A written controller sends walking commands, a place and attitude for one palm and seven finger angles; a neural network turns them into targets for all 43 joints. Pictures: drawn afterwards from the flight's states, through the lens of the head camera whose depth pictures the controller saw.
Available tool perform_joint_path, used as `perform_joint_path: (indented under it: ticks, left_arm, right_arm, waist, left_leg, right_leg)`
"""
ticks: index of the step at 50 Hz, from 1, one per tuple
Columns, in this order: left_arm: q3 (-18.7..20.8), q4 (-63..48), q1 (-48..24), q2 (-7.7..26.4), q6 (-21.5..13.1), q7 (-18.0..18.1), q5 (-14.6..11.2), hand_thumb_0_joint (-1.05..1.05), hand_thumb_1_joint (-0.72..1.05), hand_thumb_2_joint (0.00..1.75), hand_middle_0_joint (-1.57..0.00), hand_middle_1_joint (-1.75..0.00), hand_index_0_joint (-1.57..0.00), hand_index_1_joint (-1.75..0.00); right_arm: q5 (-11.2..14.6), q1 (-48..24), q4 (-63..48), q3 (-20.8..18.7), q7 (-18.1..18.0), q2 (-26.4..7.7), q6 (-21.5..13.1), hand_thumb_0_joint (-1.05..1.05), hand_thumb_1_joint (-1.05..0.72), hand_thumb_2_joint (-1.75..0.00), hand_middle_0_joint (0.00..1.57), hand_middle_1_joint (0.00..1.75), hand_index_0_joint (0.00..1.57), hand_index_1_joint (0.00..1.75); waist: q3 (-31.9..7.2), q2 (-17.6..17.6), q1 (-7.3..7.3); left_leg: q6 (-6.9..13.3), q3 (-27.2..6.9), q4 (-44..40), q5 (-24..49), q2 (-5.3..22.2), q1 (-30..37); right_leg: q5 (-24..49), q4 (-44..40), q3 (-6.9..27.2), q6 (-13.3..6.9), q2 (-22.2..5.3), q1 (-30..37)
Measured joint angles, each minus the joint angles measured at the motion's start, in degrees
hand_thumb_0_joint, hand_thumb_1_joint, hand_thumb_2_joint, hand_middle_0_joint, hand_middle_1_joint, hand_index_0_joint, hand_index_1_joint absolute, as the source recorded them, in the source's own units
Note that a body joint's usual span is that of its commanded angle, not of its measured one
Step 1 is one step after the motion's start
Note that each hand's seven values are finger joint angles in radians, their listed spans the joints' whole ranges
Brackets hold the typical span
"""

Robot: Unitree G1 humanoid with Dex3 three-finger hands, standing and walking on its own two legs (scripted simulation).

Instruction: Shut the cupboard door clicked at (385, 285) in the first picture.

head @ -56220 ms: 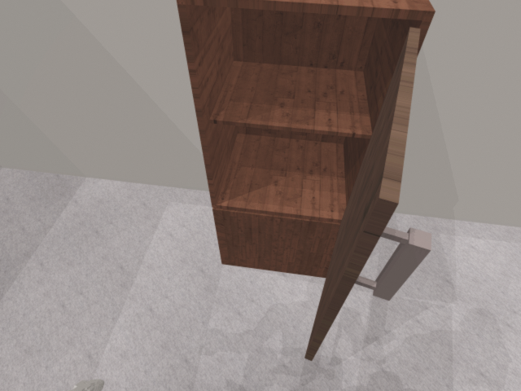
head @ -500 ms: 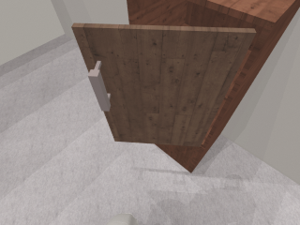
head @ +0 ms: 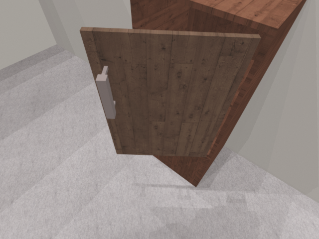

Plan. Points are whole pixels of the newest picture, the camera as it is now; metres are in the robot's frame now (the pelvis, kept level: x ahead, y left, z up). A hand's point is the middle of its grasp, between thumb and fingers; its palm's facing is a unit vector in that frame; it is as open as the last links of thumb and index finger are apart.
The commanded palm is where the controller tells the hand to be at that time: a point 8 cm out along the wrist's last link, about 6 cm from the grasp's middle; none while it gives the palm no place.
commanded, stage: come to a stop and stand still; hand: left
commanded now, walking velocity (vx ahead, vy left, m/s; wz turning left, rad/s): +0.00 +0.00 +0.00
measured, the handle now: (108, 93) +0.48 +0.17 +0.08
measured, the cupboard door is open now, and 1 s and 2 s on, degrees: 37 37 37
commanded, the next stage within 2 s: look again from close up in 0.52 s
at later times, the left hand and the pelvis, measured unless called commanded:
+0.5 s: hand out of the picture +0.01 +0.12 -0.18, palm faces +0.05 -0.99 -0.16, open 7.3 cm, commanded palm none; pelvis +0.02 -0.04 +0.00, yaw +1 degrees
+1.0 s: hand out of the picture +0.03 +0.20 -0.18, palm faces +0.02 -0.97 -0.23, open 7.4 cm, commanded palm none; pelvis +0.01 +0.01 -0.01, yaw -1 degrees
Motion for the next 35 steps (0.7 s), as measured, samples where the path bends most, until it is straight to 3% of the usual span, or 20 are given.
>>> perform_joint_path:
  ticks: [2, 8, 19, 31, 35]
  left_arm:
    - [-0.32, 0.56, -0.06, -0.48, -0.97, 0.38, 0.0, 0.0, 0.91, 0.9, -0.2, -0.3, -0.19, -0.3]
    - [-1.66, 3.14, 0.58, -2.79, -2.39, 1.22, -0.24, 0.0, 0.93, 0.9, -0.2, -0.3, -0.2, -0.3]
    - [-1.97, 5.12, 1.68, -3.55, -2.48, 1.49, -0.81, 0.01, 0.93, 0.9, -0.2, -0.3, -0.2, -0.3]
    - [-2.04, 5.5, 3.51, -5.36, -2.6, 1.66, -0.73, 0.0, 0.91, 0.9, -0.2, -0.3, -0.2, -0.3]
    - [-2.69, 3.77, 5.1, -6.59, -4.99, 2.96, 0.19, 0.0, 0.91, 0.9, -0.2, -0.3, -0.2, -0.3]
  right_arm:
    - [0.48, 0.81, 1.25, -0.27, 0.14, -0.38, 0.2, 0.0, -0.91, -0.9, 0.21, 0.3, 0.2, 0.3]
    - [0.38, 3.53, 4.91, 0.18, 0.52, -1.04, 0.39, 0.01, -0.91, -0.9, 0.2, 0.3, 0.2, 0.3]
    - [0.45, 5.47, 8.22, 1.11, 0.15, 1.47, 0.19, 0.01, -0.91, -0.9, 0.2, 0.3, 0.2, 0.3]
    - [0.71, 3.32, 7.51, 1.25, -0.33, 2.73, -0.55, 0.01, -0.91, -0.9, 0.2, 0.3, 0.2, 0.3]
    - [0.77, 2.35, 4.3, 0.73, 0.03, 0.42, -0.9, 0.02, -0.93, -0.9, 0.2, 0.3, 0.2, 0.3]
  waist:
    - [-0.16, -0.15, 0.02]
    - [-0.97, 1.58, -1.22]
    - [-0.42, 1.15, -0.78]
    - [0.2, 0.16, 0.31]
    - [-0.06, 2.05, 0.59]
  left_leg:
    - [-0.88, 0.3, 1.75, -0.84, -0.01, -0.73]
    - [-2.29, -1.15, -1.49, 0.51, 1.36, 2.24]
    - [-3.75, -2.12, -2.66, 0.36, 2.74, 4.55]
    - [-3.27, -1.75, -2.22, -0.88, 2.12, 5.15]
    - [-0.77, -1.39, 5.21, -4.42, 2.07, 0.84]
  right_leg:
    - [0.28, -4.93, 0.59, -0.45, -0.06, 2.26]
    - [1.38, -6.15, -0.5, -1.91, 1.68, 4.4]
    - [1.83, -8.89, -1.34, -3.15, 3.21, 7.65]
    - [1.06, -9.22, -1.08, -2.55, 2.52, 8.58]
    - [0.51, -7.07, -0.5, -1.76, 3.23, 6.24]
